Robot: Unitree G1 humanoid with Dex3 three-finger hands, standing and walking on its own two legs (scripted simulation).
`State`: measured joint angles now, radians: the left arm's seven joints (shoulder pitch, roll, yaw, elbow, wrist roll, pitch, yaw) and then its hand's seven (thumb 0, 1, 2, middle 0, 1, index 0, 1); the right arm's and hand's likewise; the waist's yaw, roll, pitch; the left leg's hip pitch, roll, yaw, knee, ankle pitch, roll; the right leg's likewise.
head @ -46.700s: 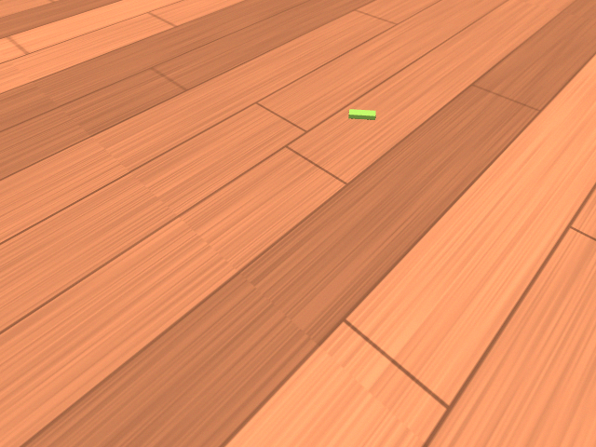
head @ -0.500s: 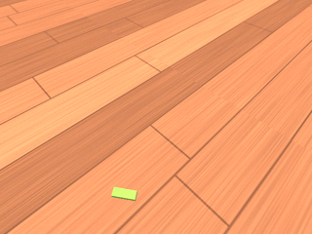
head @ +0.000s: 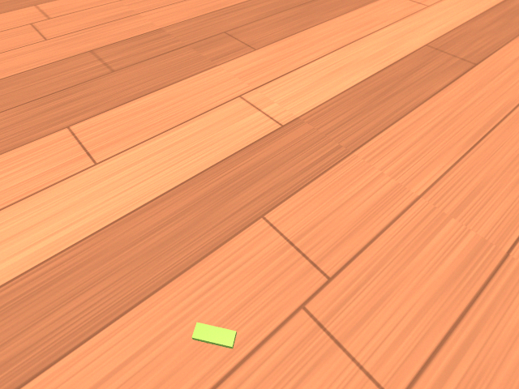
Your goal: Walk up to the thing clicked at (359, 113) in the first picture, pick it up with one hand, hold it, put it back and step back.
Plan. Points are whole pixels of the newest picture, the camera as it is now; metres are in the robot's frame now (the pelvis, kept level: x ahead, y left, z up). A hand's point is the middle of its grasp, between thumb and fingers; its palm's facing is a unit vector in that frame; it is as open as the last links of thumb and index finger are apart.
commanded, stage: walk up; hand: left
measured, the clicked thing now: (214, 335) +0.40 +0.20 -0.75
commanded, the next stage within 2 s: none
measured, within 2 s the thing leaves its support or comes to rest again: neither
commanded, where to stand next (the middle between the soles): +0.05 -0.02 m, yaw -2 degrees
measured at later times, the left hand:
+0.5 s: hand (139, 387) +0.14 +0.23 -0.14, palm faces -0.03 -0.91 -0.41, open 7.4 cm
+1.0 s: hand out of the picture +0.00 +0.24 -0.14, palm faces -0.01 -0.92 -0.39, open 7.4 cm
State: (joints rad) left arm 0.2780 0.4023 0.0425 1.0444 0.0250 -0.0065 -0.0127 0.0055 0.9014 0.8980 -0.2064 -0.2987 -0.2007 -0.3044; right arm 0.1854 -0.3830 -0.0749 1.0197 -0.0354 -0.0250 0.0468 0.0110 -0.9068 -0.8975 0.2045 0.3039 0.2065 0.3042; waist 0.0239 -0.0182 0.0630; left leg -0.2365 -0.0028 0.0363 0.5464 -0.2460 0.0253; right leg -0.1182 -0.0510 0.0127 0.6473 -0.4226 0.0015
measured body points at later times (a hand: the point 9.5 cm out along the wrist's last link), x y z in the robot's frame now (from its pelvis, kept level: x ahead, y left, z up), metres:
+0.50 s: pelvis +0.00 -0.02 -0.01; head +0.08 -0.04 +0.43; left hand +0.14 +0.28 -0.12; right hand +0.12 -0.33 -0.14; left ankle -0.06 +0.11 -0.66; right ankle +0.08 -0.14 -0.73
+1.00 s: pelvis -0.02 -0.04 +0.00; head -0.01 -0.04 +0.45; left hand +0.00 +0.29 -0.12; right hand +0.05 -0.37 -0.11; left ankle -0.05 +0.09 -0.70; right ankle -0.05 -0.15 -0.73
